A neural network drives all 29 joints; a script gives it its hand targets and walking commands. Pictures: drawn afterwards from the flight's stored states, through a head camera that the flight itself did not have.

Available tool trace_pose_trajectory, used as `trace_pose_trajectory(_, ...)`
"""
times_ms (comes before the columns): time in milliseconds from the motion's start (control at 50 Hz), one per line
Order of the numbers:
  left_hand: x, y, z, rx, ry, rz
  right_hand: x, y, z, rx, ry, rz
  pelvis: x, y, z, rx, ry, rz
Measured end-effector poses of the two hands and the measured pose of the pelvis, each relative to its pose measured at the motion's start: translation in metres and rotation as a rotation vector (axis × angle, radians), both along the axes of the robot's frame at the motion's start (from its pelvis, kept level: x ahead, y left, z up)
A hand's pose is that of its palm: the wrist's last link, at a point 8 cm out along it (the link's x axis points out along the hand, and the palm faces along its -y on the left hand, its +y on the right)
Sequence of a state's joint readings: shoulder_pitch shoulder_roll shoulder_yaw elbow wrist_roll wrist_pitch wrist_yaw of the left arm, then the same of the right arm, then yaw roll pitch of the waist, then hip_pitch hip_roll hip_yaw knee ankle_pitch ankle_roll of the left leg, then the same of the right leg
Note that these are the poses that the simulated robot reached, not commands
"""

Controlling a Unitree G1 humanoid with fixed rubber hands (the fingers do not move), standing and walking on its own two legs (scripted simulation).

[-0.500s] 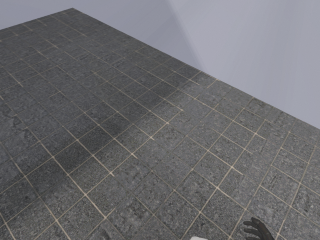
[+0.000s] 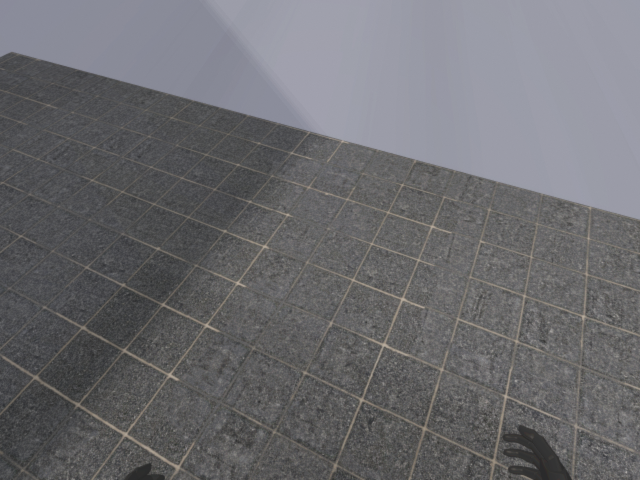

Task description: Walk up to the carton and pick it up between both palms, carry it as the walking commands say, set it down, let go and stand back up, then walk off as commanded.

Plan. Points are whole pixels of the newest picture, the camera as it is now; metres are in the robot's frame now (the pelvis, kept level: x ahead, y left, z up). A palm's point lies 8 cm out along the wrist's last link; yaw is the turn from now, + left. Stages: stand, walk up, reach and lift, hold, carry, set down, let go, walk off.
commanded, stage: walk off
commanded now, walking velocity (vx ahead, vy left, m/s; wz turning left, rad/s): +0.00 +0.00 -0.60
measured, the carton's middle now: out of the picture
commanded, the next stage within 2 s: stand in 0.34 s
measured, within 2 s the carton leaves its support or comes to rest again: neither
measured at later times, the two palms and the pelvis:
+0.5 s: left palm (203, 458) +0.17 +0.18 -0.08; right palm out of the picture -0.04 -0.31 -0.12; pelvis -0.04 -0.02 +0.00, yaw -17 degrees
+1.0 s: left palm out of the picture +0.09 +0.20 -0.12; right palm out of the picture -0.03 -0.26 -0.11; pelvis -0.04 -0.01 +0.00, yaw -19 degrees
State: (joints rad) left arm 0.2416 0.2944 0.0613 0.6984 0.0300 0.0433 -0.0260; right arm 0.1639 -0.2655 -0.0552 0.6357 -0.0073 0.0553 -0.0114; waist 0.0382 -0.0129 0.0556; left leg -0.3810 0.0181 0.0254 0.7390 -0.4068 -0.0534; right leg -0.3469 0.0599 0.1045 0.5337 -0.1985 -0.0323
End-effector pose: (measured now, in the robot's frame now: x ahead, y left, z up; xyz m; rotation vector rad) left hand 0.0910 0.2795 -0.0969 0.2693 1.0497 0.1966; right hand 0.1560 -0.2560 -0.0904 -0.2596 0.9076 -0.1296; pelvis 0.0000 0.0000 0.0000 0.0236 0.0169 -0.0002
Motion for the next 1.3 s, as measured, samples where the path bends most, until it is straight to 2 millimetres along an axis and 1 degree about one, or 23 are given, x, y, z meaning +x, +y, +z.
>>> trace_pose_trajectory(60, 0.000, 0.006, -0.013, -0.025, 0.000, -0.012, -0.010, 0.008, 0.001, -0.021, -0.030, -0.023, -0.004, 0.009, -0.007, -0.017, -0.001, -0.036)
trace_pose_trajectory(120, 0.005, 0.004, -0.019, -0.032, 0.017, -0.056, -0.034, 0.009, 0.004, -0.029, -0.014, -0.058, -0.008, 0.013, -0.006, -0.014, -0.009, -0.092)
trace_pose_trajectory(220, 0.018, -0.007, -0.020, -0.062, 0.055, -0.143, -0.075, 0.001, 0.003, -0.023, 0.006, -0.164, -0.013, 0.011, -0.002, -0.014, -0.016, -0.169)
trace_pose_trajectory(260, 0.029, -0.018, -0.018, -0.069, 0.056, -0.182, -0.090, -0.005, 0.000, -0.015, 0.014, -0.204, -0.015, 0.009, -0.002, -0.017, -0.016, -0.199)
trace_pose_trajectory(300, 0.044, -0.033, -0.015, -0.069, 0.039, -0.234, -0.108, -0.012, -0.006, -0.007, 0.024, -0.243, -0.018, 0.005, -0.004, -0.017, -0.015, -0.230)
trace_pose_trajectory(380, 0.079, -0.070, -0.009, -0.042, -0.038, -0.347, -0.153, -0.036, -0.029, 0.015, 0.071, -0.334, -0.025, -0.010, -0.014, -0.024, -0.020, -0.285)
trace_pose_trajectory(420, 0.088, -0.084, -0.001, -0.028, -0.077, -0.380, -0.175, -0.044, -0.034, 0.028, 0.116, -0.378, -0.029, -0.015, -0.013, -0.029, -0.023, -0.289)
trace_pose_trajectory(460, 0.088, -0.091, 0.008, -0.017, -0.096, -0.395, -0.187, -0.050, -0.032, 0.037, 0.144, -0.407, -0.033, -0.019, -0.008, -0.017, -0.025, -0.294)
trace_pose_trajectory(520, 0.080, -0.097, 0.015, -0.004, -0.089, -0.395, -0.193, -0.054, -0.024, 0.041, 0.148, -0.417, -0.037, -0.022, 0.001, -0.003, -0.023, -0.305)
trace_pose_trajectory(580, 0.071, -0.099, 0.015, -0.012, -0.075, -0.391, -0.195, -0.053, -0.019, 0.047, 0.146, -0.409, -0.041, -0.023, 0.005, 0.001, -0.020, -0.315)
trace_pose_trajectory(640, 0.061, -0.100, 0.008, -0.035, -0.058, -0.387, -0.192, -0.045, -0.017, 0.059, 0.136, -0.397, -0.044, -0.022, 0.005, -0.005, -0.018, -0.319)
trace_pose_trajectory(720, 0.047, -0.095, -0.009, -0.074, -0.031, -0.368, -0.188, -0.032, -0.018, 0.047, 0.119, -0.379, -0.045, -0.016, -0.001, -0.033, -0.014, -0.318)
trace_pose_trajectory(800, 0.030, -0.091, -0.022, -0.112, 0.021, -0.344, -0.189, -0.015, -0.016, 0.054, 0.117, -0.371, -0.046, -0.011, 0.000, -0.032, -0.026, -0.329)
trace_pose_trajectory(880, 0.015, -0.089, -0.027, -0.122, 0.073, -0.338, -0.186, -0.005, -0.016, 0.075, 0.108, -0.372, -0.045, -0.010, 0.002, -0.034, -0.032, -0.332)
trace_pose_trajectory(980, 0.002, -0.084, -0.027, -0.109, 0.115, -0.320, -0.185, -0.003, -0.020, 0.093, 0.113, -0.381, -0.042, -0.009, 0.005, -0.036, -0.037, -0.331)
trace_pose_trajectory(1060, -0.008, -0.079, -0.029, -0.093, 0.159, -0.304, -0.194, 0.000, -0.024, 0.103, 0.147, -0.398, -0.040, -0.008, 0.006, -0.037, -0.037, -0.334)
trace_pose_trajectory(1180, -0.016, -0.073, -0.031, -0.075, 0.206, -0.280, -0.221, 0.008, -0.032, 0.111, 0.246, -0.428, -0.036, -0.008, 0.008, -0.037, -0.037, -0.335)
trace_pose_trajectory(1300, -0.021, -0.070, -0.034, -0.071, 0.244, -0.265, -0.242, 0.023, -0.039, 0.130, 0.335, -0.450, -0.032, -0.005, 0.009, -0.039, -0.038, -0.334)
